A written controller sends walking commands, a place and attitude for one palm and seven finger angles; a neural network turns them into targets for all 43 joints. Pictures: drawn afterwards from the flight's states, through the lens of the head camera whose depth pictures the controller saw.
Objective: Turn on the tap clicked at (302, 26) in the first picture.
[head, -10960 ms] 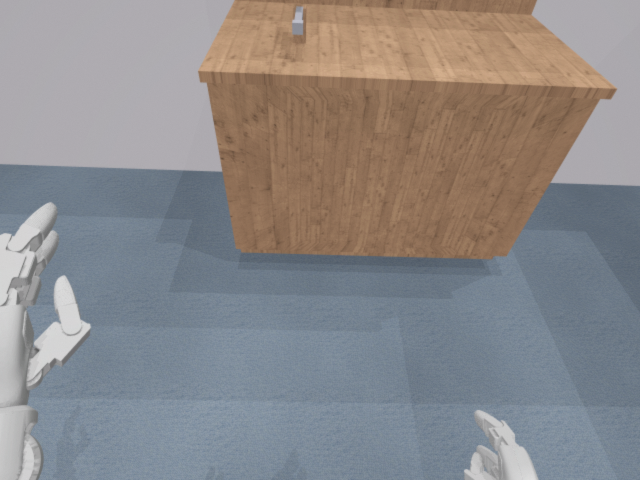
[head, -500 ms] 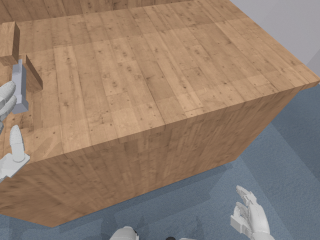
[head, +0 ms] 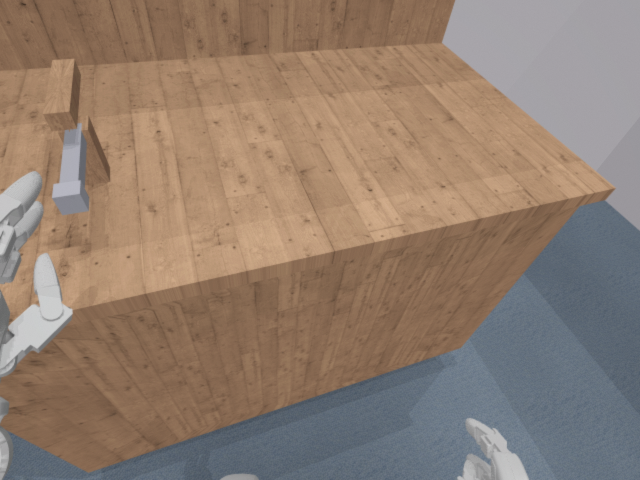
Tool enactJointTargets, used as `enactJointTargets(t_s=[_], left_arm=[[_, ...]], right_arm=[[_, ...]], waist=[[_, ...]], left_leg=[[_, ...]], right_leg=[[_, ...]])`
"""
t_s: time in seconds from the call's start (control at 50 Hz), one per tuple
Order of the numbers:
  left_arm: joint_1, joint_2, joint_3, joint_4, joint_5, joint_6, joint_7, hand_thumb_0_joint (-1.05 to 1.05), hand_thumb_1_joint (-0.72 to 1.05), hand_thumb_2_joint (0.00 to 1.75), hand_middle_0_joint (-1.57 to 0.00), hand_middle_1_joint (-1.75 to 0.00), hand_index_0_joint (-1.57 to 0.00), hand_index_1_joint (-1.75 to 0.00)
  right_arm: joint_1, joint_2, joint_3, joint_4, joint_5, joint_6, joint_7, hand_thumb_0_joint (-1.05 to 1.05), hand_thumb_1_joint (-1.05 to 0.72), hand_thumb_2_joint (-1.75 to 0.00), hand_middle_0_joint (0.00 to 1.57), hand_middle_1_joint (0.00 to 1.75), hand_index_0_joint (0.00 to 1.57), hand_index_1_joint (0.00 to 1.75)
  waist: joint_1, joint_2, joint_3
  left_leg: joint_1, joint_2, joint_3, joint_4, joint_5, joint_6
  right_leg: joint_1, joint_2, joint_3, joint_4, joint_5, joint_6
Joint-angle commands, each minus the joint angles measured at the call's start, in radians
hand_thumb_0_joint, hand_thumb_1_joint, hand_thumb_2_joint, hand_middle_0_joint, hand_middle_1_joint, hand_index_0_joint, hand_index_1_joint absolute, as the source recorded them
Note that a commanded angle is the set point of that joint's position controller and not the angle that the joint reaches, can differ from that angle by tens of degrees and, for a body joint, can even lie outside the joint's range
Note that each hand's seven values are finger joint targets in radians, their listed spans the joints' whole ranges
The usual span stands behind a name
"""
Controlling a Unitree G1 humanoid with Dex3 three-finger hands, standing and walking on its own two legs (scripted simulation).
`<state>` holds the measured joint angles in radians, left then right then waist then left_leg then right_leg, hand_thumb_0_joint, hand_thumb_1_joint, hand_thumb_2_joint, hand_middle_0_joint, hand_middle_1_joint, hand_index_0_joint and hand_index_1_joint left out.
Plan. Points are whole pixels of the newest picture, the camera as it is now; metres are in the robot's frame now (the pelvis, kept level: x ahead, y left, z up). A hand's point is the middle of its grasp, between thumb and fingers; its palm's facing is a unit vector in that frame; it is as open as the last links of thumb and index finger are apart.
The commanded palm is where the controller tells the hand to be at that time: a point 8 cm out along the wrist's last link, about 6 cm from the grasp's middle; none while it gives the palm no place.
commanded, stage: shuffle to correct the standing spot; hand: left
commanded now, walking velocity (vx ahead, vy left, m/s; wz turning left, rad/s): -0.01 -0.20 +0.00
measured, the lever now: (71, 197) +0.38 +0.33 +0.13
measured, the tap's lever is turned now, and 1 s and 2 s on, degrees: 0 0 0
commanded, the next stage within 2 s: come to a stop and stand still in 0.20 s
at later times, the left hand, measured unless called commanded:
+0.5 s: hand (113, 321) +0.22 +0.21 +0.16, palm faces +0.37 -0.83 -0.42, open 7.4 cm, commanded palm +0.16 +0.24 +0.19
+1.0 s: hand (138, 320) +0.23 +0.20 +0.14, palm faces +0.27 -0.89 -0.38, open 7.4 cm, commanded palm +0.18 +0.25 +0.19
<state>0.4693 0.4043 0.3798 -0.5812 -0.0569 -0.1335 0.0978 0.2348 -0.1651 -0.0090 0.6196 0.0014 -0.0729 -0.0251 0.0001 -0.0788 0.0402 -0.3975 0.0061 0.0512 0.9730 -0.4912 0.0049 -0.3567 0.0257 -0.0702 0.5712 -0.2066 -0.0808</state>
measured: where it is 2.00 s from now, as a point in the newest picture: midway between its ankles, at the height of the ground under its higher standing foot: outside the picture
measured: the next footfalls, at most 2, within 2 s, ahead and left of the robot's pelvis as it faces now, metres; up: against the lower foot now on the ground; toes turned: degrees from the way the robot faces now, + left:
left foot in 0.06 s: +0.06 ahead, +0.06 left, +0.00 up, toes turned +1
right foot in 0.36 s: +0.08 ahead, -0.15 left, +0.00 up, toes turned -1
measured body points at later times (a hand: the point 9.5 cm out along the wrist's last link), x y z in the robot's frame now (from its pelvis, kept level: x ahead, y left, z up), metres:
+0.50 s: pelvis +0.00 -0.04 +0.00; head +0.04 -0.03 +0.45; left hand +0.19 +0.25 +0.18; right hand +0.17 -0.27 -0.09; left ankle -0.01 +0.07 -0.70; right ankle +0.04 -0.15 -0.73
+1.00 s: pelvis +0.01 -0.02 +0.01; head +0.01 -0.03 +0.46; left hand +0.21 +0.24 +0.16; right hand +0.18 -0.24 -0.07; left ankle +0.02 +0.06 -0.73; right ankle +0.04 -0.15 -0.73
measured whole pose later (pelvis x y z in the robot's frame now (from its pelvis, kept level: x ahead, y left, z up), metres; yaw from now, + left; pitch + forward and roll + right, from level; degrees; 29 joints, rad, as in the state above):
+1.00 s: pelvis +0.01 -0.02 +0.01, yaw -2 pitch -1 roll +0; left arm 0.44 0.30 0.26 -0.33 -0.03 -0.17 0.07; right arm 0.21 -0.19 0.02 0.57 0.01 -0.12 -0.01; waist 0.00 0.04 0.02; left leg -0.21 -0.01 0.10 0.48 -0.25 0.05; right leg -0.24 -0.01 -0.01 0.46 -0.20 0.01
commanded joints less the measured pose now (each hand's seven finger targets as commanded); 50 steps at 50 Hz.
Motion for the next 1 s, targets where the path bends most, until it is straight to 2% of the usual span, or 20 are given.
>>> enactJointTargets(t_s=[0.0,0.04,0.06,0.1,0.18,0.28,0.32,0.36,0.38,0.44,0.52,0.62,0.66,0.68,0.7,0.76,0.82,0.9,0.92,0.98], left_arm=[[-0.119,0.155,0.12,-0.212,-0.017,-0.093,0.042,0.0,0.9,0.9,-0.2,-0.3,-0.2,-0.3],[-0.167,0.17,0.107,-0.297,-0.005,-0.121,0.038,0.0,0.9,0.9,-0.2,-0.3,-0.2,-0.3],[-0.186,0.188,0.105,-0.316,0.015,-0.126,0.02,0.0,0.9,0.9,-0.2,-0.3,-0.2,-0.3],[-0.152,0.199,0.137,-0.304,0.008,-0.11,0.0,0.0,0.9,0.9,-0.2,-0.3,-0.2,-0.3],[-0.02,0.133,0.129,-0.27,0.01,-0.108,-0.005,0.0,0.9,0.9,-0.2,-0.3,-0.2,-0.3],[-0.025,0.177,0.177,-0.156,-0.004,-0.095,-0.007,0.0,0.9,0.9,-0.2,-0.3,-0.2,-0.3],[-0.042,0.182,0.173,-0.106,-0.003,-0.085,0.002,0.0,0.9,0.9,-0.2,-0.3,-0.2,-0.3],[-0.031,0.206,0.189,-0.07,-0.016,-0.09,0.029,0.0,0.9,0.9,-0.2,-0.3,-0.2,-0.3],[-0.01,0.139,0.13,-0.067,-0.02,-0.08,0.027,0.0,0.9,0.9,-0.2,-0.3,-0.2,-0.3],[-0.015,0.143,0.116,-0.2,-0.002,-0.084,0.052,0.0,0.9,0.9,-0.2,-0.3,-0.2,-0.3],[-0.089,0.195,0.134,-0.311,0.007,-0.121,0.089,0.0,0.9,0.9,-0.2,-0.3,-0.2,-0.3],[-0.069,0.195,0.165,-0.261,0.016,-0.125,0.083,0.0,0.9,0.9,-0.2,-0.3,-0.2,-0.3],[-0.048,0.149,0.138,-0.158,0.023,-0.124,0.076,0.0,0.9,0.9,-0.2,-0.3,-0.2,-0.3],[-1.01,0.891,0.675,-0.287,0.14,-0.228,0.054,0.0,0.9,0.9,-0.2,-0.3,-0.2,-0.3],[-0.437,0.291,0.269,0.283,0.04,-0.172,0.005,0.0,0.9,0.9,-0.2,-0.3,-0.2,-0.3],[-0.21,0.087,0.077,0.219,0.0,-0.158,-0.003,0.0,0.9,0.9,-0.2,-0.3,-0.2,-0.3],[-0.09,-0.003,-0.045,0.109,0.001,-0.127,-0.009,0.0,0.9,0.9,-0.2,-0.3,-0.2,-0.3],[-0.089,0.106,0.048,0.081,0.019,-0.102,0.015,0.0,0.9,0.9,-0.2,-0.3,-0.2,-0.3],[-0.118,0.208,0.144,0.021,0.019,-0.106,0.031,0.0,0.9,0.9,-0.2,-0.3,-0.2,-0.3],[-0.235,0.199,0.158,-0.092,0.013,-0.136,0.033,0.0,0.9,0.9,-0.2,-0.3,-0.2,-0.3]], right_arm=[[-0.05,-0.133,-0.046,-0.158,-0.003,-0.093,-0.025,0.0,-0.9,-0.9,0.2,0.3,0.2,0.3],[-0.056,-0.16,-0.075,-0.173,-0.007,-0.109,-0.022,0.0,-0.9,-0.9,0.2,0.3,0.2,0.3],[-0.062,-0.163,-0.084,-0.176,-0.004,-0.105,-0.005,0.0,-0.9,-0.9,0.2,0.3,0.2,0.3],[-0.095,-0.149,-0.077,-0.183,-0.029,-0.088,0.014,0.0,-0.9,-0.9,0.2,0.3,0.2,0.3],[-0.068,-0.171,-0.096,-0.206,0.007,-0.074,0.045,0.0,-0.9,-0.9,0.2,0.3,0.2,0.3],[-0.064,-0.168,-0.08,-0.215,0.027,-0.049,0.034,0.0,-0.9,-0.9,0.2,0.3,0.2,0.3],[-0.05,-0.154,-0.071,-0.205,0.039,-0.047,0.029,0.0,-0.9,-0.9,0.2,0.3,0.2,0.3],[-0.067,-0.125,-0.059,-0.204,0.045,-0.063,0.021,0.0,-0.9,-0.9,0.2,0.3,0.2,0.3],[-0.052,-0.143,-0.072,-0.193,0.049,-0.061,0.02,0.0,-0.9,-0.9,0.2,0.3,0.2,0.3],[-0.118,-0.112,-0.034,-0.173,0.031,-0.049,0.009,0.0,-0.9,-0.9,0.2,0.3,0.2,0.3],[-0.131,-0.126,-0.033,-0.161,0.013,-0.076,-0.019,0.0,-0.9,-0.9,0.2,0.3,0.2,0.3],[-0.143,-0.139,-0.034,-0.177,0.016,-0.093,-0.016,0.0,-0.9,-0.9,0.2,0.3,0.2,0.3],[-0.116,-0.147,-0.033,-0.167,0.018,-0.089,-0.008,0.0,-0.9,-0.9,0.2,0.3,0.2,0.3],[0.01,-0.179,-0.05,-0.124,-0.058,-0.15,-0.015,0.0,-0.9,-0.9,0.2,0.3,0.2,0.3],[-0.049,-0.075,-0.011,-0.107,-0.015,-0.151,-0.01,0.0,-0.9,-0.9,0.2,0.3,0.2,0.3],[-0.039,-0.174,-0.049,-0.155,0.017,-0.147,0.015,0.0,-0.9,-0.9,0.2,0.3,0.2,0.3],[-0.096,-0.168,-0.038,-0.195,0.03,-0.134,0.047,0.0,-0.9,-0.9,0.2,0.3,0.2,0.3],[-0.119,-0.168,-0.032,-0.23,0.019,-0.108,0.02,0.0,-0.9,-0.9,0.2,0.3,0.2,0.3],[-0.135,-0.17,-0.031,-0.232,0.017,-0.099,0.007,0.0,-0.9,-0.9,0.2,0.3,0.2,0.3],[-0.159,-0.149,-0.01,-0.25,0.003,-0.105,-0.017,0.0,-0.9,-0.9,0.2,0.3,0.2,0.3]], waist=[[-0.012,0.164,-0.111],[0.004,0.417,-0.084],[0.023,0.315,-0.113],[-0.003,0.315,-0.057],[0.013,0.305,-0.092],[-0.004,0.26,-0.09],[-0.013,0.071,-0.109],[-0.011,-0.16,-0.127],[-0.002,-0.202,-0.148],[-0.005,0.005,-0.088],[-0.009,0.081,-0.113],[0.014,0.39,-0.075],[0.016,0.275,-0.076],[0.075,0.095,-0.084],[0.024,0.016,-0.22],[0.031,0.164,-0.223],[0.039,0.152,-0.182],[0.038,-0.164,-0.14],[0.036,-0.141,-0.128],[0.034,0.061,-0.11]], left_leg=[[0.245,-0.002,0.045,-0.679,0.272,0.003],[0.523,0.318,-0.302,-0.654,0.832,0.047],[0.523,0.361,-0.317,-0.583,0.986,0.102],[0.395,0.354,-0.361,-0.588,0.852,0.086],[0.311,0.277,-0.171,-0.545,0.702,0.098],[0.153,0.244,-0.138,-0.429,0.555,0.067],[0.079,0.128,-0.055,-0.194,0.353,0.05],[-0.12,-0.012,-0.031,0.072,0.005,0.001],[-0.074,0.008,-0.09,0.097,-0.026,-0.004],[0.012,0.05,-0.084,-0.107,0.054,0.014],[0.228,-0.003,-0.014,-0.54,0.272,0.018],[0.189,0.18,-0.253,-0.674,0.374,0.077],[0.134,0.163,-0.217,-0.616,0.404,0.069],[0.015,0.108,-0.052,-0.359,0.447,0.053],[0.129,-0.019,-0.064,-0.373,0.407,0.006],[0.266,0.047,-0.04,-0.525,0.514,-0.009],[0.253,0.099,-0.07,-0.552,0.615,0.014],[0.161,0.072,-0.067,-0.557,0.326,0.009],[0.177,0.06,-0.055,-0.566,0.304,0.008],[0.176,0.049,-0.058,-0.611,0.245,0.022]], right_leg=[[0.066,-0.097,0.145,-0.045,-0.071,-0.037],[-0.235,0.008,0.027,0.335,-0.24,0.053],[-0.276,0.023,0.064,0.48,-0.257,0.065],[-0.269,-0.021,0.129,0.485,-0.198,0.072],[-0.078,-0.023,0.042,0.21,-0.111,0.043],[0.198,0.02,-0.053,-0.104,-0.016,0.055],[0.295,-0.072,0.047,-0.207,0.108,0.018],[0.377,-0.31,0.327,-0.238,0.417,-0.111],[0.307,-0.344,0.381,-0.277,0.257,-0.122],[0.146,-0.331,0.346,-0.256,0.042,-0.134],[0.146,-0.218,0.168,-0.17,-0.037,-0.023],[0.144,-0.05,0.038,0.0,-0.104,0.064],[0.234,-0.052,0.036,-0.123,-0.049,0.061],[0.195,-0.136,0.192,-0.21,0.178,0.055],[0.243,-0.219,0.281,-0.158,0.399,-0.046],[0.223,-0.135,0.183,-0.107,0.355,0.03],[0.221,-0.085,0.108,-0.116,0.251,0.068],[0.195,-0.099,0.136,-0.215,0.057,0.069],[0.169,-0.099,0.137,-0.226,0.02,0.065],[0.147,-0.09,0.152,-0.224,-0.058,0.054]])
